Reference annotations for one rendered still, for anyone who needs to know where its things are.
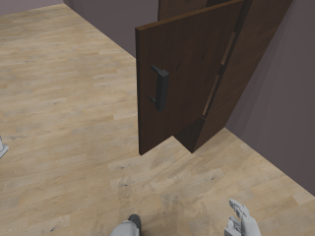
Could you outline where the robot left shin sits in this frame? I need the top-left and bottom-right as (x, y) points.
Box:
(121, 220), (136, 227)

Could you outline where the left robot foot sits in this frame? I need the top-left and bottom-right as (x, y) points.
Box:
(128, 213), (141, 236)

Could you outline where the handle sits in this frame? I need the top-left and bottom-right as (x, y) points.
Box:
(150, 65), (170, 112)

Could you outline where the cupboard door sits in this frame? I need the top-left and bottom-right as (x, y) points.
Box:
(135, 0), (244, 156)

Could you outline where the right robot hand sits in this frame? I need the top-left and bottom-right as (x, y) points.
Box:
(224, 199), (262, 236)

